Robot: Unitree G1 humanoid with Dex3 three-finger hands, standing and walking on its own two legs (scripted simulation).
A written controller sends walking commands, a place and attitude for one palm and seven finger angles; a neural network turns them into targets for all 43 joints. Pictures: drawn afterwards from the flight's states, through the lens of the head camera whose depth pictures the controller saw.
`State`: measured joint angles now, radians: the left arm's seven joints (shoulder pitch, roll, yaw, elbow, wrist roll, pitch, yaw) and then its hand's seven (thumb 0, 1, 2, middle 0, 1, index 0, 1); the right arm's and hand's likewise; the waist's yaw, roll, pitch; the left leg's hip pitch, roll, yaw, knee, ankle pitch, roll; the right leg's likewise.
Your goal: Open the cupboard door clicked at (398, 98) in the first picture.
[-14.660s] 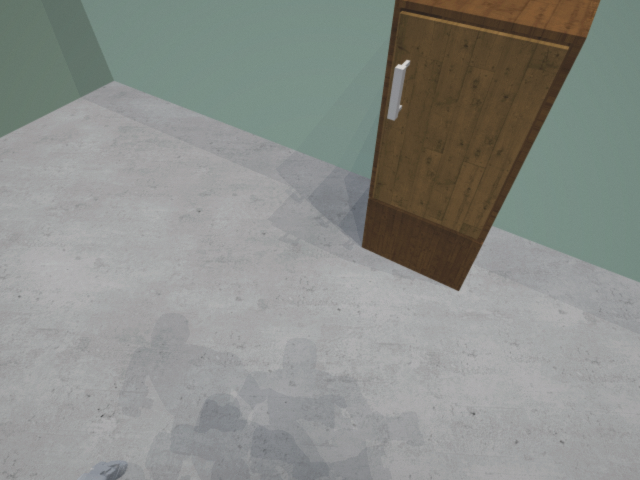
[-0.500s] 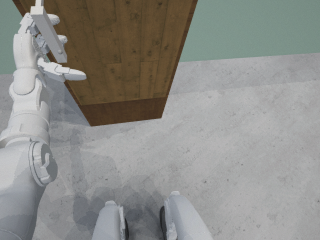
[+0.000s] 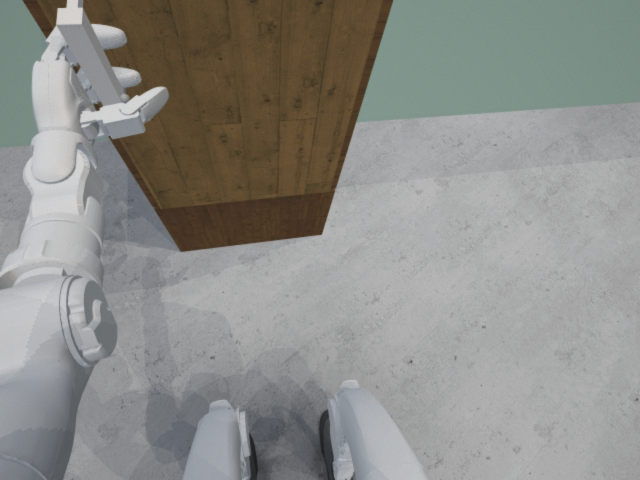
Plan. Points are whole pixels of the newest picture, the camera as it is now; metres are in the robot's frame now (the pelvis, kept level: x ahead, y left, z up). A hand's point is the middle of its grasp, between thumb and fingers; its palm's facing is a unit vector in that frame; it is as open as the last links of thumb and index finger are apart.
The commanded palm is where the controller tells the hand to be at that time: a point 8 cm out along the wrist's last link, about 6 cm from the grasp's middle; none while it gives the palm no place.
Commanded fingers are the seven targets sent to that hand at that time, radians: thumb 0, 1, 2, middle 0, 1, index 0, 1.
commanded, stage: close the thumb around the handle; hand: left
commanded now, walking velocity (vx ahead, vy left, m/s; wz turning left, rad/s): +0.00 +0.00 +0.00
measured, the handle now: (100, 59) +0.60 +0.18 +0.07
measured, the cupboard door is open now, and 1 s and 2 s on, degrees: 0 22 45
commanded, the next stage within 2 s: pull the door open along its arc in 0.28 s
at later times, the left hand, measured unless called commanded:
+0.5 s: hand (129, 98) +0.55 +0.16 +0.06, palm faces +0.05 -1.00 -0.01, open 5.4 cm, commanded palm +0.52 +0.20 +0.06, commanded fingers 0.00 0.90 0.90 -0.40 -1.35 -0.40 -1.35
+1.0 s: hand (176, 187) +0.43 +0.10 +0.06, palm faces +0.35 -0.94 +0.04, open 5.8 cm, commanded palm +0.37 +0.15 +0.06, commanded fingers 0.00 0.90 0.90 -0.40 -1.35 -0.40 -1.35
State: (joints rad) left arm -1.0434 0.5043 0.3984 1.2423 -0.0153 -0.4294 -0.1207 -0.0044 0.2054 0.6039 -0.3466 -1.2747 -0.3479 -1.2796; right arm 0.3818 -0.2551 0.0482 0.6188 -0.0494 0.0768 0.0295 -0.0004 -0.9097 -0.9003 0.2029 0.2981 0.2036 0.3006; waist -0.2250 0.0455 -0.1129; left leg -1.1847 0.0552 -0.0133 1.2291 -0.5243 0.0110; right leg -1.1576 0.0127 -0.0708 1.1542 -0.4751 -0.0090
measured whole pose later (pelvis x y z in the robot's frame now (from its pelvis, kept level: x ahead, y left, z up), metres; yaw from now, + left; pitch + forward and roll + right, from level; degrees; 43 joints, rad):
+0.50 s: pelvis +0.01 +0.00 +0.00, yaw +0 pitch +28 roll -3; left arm -1.00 0.48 0.41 1.19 -0.03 -0.41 -0.11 0.01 0.76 0.83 -0.38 -1.35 -0.39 -1.35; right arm 0.39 -0.25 0.04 0.61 -0.05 0.08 0.04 0.00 -0.91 -0.90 0.20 0.30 0.20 0.30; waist -0.22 0.05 -0.11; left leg -1.17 0.06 -0.01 1.21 -0.53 0.01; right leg -1.14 0.02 -0.06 1.14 -0.48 -0.01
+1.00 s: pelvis +0.03 -0.01 +0.03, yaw +0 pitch +22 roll -1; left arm -0.37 -0.01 0.13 0.58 0.02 -0.44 0.41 0.02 0.70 0.74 -0.37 -1.35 -0.39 -1.35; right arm 0.28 -0.21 -0.02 0.56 -0.07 0.05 0.08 0.00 -0.91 -0.90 0.20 0.30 0.20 0.30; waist -0.08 0.02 -0.17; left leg -0.94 0.04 0.03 1.09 -0.52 0.00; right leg -0.94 0.00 -0.03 1.06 -0.49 -0.01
